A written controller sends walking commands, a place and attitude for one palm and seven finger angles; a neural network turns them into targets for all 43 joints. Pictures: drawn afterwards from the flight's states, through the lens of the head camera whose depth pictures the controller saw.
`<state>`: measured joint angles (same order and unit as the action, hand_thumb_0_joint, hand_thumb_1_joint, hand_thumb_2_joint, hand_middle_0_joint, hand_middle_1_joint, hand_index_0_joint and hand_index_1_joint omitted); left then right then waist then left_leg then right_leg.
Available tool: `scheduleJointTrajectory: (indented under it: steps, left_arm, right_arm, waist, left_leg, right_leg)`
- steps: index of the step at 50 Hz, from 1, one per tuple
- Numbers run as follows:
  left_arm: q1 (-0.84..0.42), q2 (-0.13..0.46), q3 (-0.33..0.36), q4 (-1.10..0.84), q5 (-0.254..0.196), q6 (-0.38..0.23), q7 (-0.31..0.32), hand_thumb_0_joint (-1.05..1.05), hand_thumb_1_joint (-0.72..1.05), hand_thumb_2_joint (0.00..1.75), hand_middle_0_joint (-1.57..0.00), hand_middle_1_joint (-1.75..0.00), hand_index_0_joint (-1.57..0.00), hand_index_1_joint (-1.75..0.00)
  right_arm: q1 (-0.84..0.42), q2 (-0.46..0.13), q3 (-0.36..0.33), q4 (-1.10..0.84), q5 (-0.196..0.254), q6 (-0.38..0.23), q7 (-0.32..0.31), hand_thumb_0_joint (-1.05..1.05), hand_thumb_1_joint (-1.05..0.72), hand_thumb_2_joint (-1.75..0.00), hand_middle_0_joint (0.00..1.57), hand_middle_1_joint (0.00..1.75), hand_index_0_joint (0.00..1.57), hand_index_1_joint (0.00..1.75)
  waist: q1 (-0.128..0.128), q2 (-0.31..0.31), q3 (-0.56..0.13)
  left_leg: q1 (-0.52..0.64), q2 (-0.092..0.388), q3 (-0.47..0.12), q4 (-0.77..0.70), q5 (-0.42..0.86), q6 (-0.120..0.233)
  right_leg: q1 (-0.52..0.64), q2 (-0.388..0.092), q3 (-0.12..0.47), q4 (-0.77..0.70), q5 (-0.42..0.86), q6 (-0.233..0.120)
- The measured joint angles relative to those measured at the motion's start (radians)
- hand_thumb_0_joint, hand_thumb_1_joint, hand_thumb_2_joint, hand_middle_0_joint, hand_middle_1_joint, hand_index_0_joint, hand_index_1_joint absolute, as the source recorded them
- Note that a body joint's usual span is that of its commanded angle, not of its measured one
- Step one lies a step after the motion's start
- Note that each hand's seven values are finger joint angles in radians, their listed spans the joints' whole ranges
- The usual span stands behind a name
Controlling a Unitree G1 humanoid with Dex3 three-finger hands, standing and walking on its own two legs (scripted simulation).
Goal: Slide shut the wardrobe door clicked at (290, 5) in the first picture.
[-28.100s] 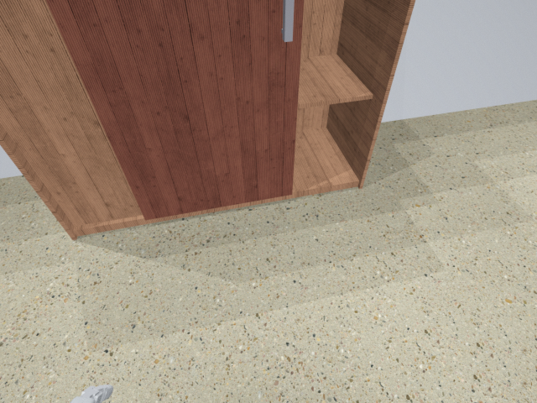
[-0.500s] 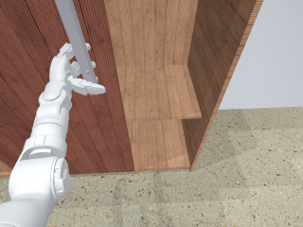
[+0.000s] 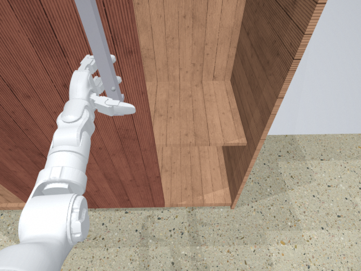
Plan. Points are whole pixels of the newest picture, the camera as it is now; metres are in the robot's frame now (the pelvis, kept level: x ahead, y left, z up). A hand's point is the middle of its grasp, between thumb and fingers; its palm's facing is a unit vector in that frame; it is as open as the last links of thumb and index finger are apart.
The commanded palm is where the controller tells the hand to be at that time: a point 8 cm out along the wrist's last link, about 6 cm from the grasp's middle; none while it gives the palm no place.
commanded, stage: grip the handle and tug to test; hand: left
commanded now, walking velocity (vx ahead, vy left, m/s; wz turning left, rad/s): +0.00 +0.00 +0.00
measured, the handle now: (107, 61) +0.53 +0.16 +0.21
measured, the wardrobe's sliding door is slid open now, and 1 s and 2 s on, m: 0.38 0.38 0.37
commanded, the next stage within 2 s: tug the door sideways, standing still in 1.32 s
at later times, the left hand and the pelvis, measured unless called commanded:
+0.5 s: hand (112, 87) +0.47 +0.15 +0.18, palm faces +0.03 -1.00 -0.01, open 7.2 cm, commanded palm +0.44 +0.19 +0.17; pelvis +0.00 +0.00 +0.00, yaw +0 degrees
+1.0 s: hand (114, 87) +0.47 +0.14 +0.18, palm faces +0.03 -1.00 +0.00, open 6.5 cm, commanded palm +0.42 +0.19 +0.17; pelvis +0.00 +0.00 +0.00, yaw -1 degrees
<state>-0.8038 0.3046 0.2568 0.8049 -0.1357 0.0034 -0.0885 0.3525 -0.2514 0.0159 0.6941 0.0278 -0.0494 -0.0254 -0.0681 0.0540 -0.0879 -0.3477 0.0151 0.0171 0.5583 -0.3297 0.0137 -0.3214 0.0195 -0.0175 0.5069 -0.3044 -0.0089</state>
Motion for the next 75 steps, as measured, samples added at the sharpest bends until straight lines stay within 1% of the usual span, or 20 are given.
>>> scheduleJointTrajectory:
  steps: [4, 9, 15, 19, 27, 31, 44, 53, 59, 67, 71, 75]
  left_arm:
    - [0.005, 0.004, -0.003, -0.005, -0.002, 0.003, 0.002, -0.02, -0.38, 0.35, -0.23, -1.17, -0.21, -1.19]
    - [0.006, 0.000, -0.010, -0.016, -0.004, 0.004, 0.013, -0.01, -0.21, 0.42, -0.24, -1.19, -0.20, -1.21]
    - [-0.006, 0.004, -0.005, 0.000, -0.004, 0.003, -0.004, -0.01, 0.05, 0.53, -0.27, -1.23, -0.24, -1.25]
    - [-0.021, 0.013, 0.000, 0.019, -0.002, 0.002, -0.018, -0.01, 0.23, 0.61, -0.30, -1.26, -0.28, -1.28]
    - [-0.032, 0.021, 0.006, 0.037, -0.002, -0.006, -0.020, 0.00, 0.59, 0.76, -0.34, -1.32, -0.33, -1.33]
    - [-0.030, 0.014, 0.005, 0.038, -0.002, -0.012, -0.025, 0.00, 0.62, 0.78, -0.32, -1.33, -0.30, -1.34]
    - [-0.030, 0.011, 0.011, 0.045, 0.008, -0.015, -0.001, 0.00, 0.64, 0.80, -0.29, -1.35, -0.28, -1.36]
    - [0.016, 0.014, 0.026, 0.001, 0.005, -0.009, 0.000, 0.00, 0.66, 0.78, -0.28, -1.35, -0.26, -1.35]
    - [0.088, 0.009, 0.036, -0.094, -0.007, 0.019, -0.004, 0.00, 0.67, 0.76, -0.27, -1.36, -0.24, -1.34]
    - [0.193, -0.014, 0.029, -0.269, -0.020, 0.086, 0.008, -0.01, 0.69, 0.75, -0.25, -1.36, -0.22, -1.32]
    - [0.259, -0.025, 0.031, -0.360, -0.027, 0.120, 0.006, -0.01, 0.70, 0.75, -0.25, -1.35, -0.21, -1.33]
    - [0.302, -0.028, 0.024, -0.411, -0.035, 0.138, -0.016, -0.01, 0.68, 0.75, -0.27, -1.35, -0.23, -1.34]
  right_arm:
    - [-0.002, 0.001, -0.001, -0.006, 0.003, 0.000, -0.002, 0.01, -0.90, -0.90, 0.20, 0.30, 0.21, 0.30]
    - [-0.005, -0.004, -0.005, -0.006, 0.003, -0.002, -0.002, 0.01, -0.90, -0.90, 0.20, 0.30, 0.21, 0.30]
    - [-0.008, -0.005, -0.002, 0.000, 0.002, 0.005, -0.005, 0.01, -0.90, -0.90, 0.20, 0.30, 0.21, 0.30]
    - [-0.011, -0.005, 0.001, -0.001, 0.003, 0.010, -0.008, 0.01, -0.90, -0.90, 0.20, 0.30, 0.21, 0.30]
    - [-0.009, -0.009, -0.002, -0.005, 0.002, 0.011, -0.009, 0.01, -0.90, -0.90, 0.20, 0.30, 0.21, 0.30]
    - [-0.004, -0.008, -0.002, -0.005, 0.003, 0.013, -0.008, 0.01, -0.90, -0.90, 0.20, 0.30, 0.21, 0.30]
    - [0.004, 0.000, 0.000, -0.004, 0.001, 0.011, -0.004, 0.01, -0.90, -0.90, 0.20, 0.30, 0.21, 0.30]
    - [0.011, -0.001, -0.002, -0.010, 0.003, 0.010, -0.002, 0.01, -0.90, -0.90, 0.20, 0.30, 0.21, 0.30]
    - [0.011, -0.003, -0.006, -0.029, 0.007, 0.014, -0.001, 0.01, -0.90, -0.90, 0.20, 0.30, 0.21, 0.30]
    - [-0.011, 0.001, -0.012, -0.049, 0.010, 0.022, 0.004, 0.01, -0.90, -0.90, 0.20, 0.30, 0.20, 0.30]
    - [-0.031, 0.008, -0.010, -0.058, 0.009, 0.024, 0.006, 0.01, -0.90, -0.90, 0.20, 0.30, 0.20, 0.30]
    - [-0.046, 0.009, -0.003, -0.067, 0.012, 0.024, 0.000, 0.01, -0.90, -0.90, 0.20, 0.30, 0.21, 0.30]
  waist:
    - [-0.002, -0.002, 0.001]
    - [0.002, 0.004, 0.007]
    - [0.005, 0.000, 0.007]
    - [0.003, -0.004, 0.008]
    - [-0.003, -0.003, 0.007]
    - [-0.003, -0.004, 0.004]
    - [-0.012, -0.003, 0.004]
    - [-0.017, -0.001, -0.001]
    - [-0.020, 0.002, -0.005]
    - [-0.008, 0.003, -0.009]
    - [0.002, 0.001, -0.014]
    - [0.023, -0.004, -0.022]
  left_leg:
    - [0.006, 0.002, -0.001, -0.003, 0.000, -0.002]
    - [0.007, 0.002, -0.004, -0.004, 0.000, -0.003]
    - [0.007, 0.001, -0.007, -0.008, 0.001, -0.004]
    - [0.004, 0.002, -0.010, -0.006, 0.001, -0.005]
    - [-0.005, 0.003, -0.009, -0.002, 0.000, -0.004]
    - [-0.006, 0.002, -0.007, 0.000, -0.001, -0.004]
    - [-0.006, 0.002, 0.001, 0.001, 0.002, 0.000]
    - [0.014, 0.006, 0.018, -0.013, 0.001, 0.001]
    - [0.045, 0.010, 0.033, -0.036, -0.002, 0.002]
    - [0.086, 0.009, 0.043, -0.068, 0.002, 0.002]
    - [0.111, 0.007, 0.050, -0.083, 0.021, 0.003]
    - [0.137, 0.006, 0.046, -0.091, 0.023, 0.002]
  right_leg:
    - [0.007, 0.002, -0.001, -0.003, 0.000, -0.002]
    - [0.009, 0.002, -0.004, -0.006, 0.000, -0.003]
    - [0.009, 0.001, -0.007, -0.007, -0.002, -0.004]
    - [0.007, 0.003, -0.010, -0.006, -0.003, -0.006]
    - [-0.001, 0.003, -0.008, -0.004, -0.002, -0.005]
    - [-0.003, 0.003, -0.007, -0.003, -0.002, -0.004]
    - [-0.006, 0.002, 0.002, 0.000, 0.003, -0.001]
    - [0.007, 0.006, 0.018, -0.013, 0.008, 0.001]
    - [0.031, 0.010, 0.034, -0.034, 0.010, 0.002]
    - [0.069, 0.009, 0.042, -0.069, 0.013, 0.001]
    - [0.092, 0.006, 0.039, -0.086, 0.027, -0.002]
    - [0.118, 0.003, 0.024, -0.101, 0.026, -0.008]
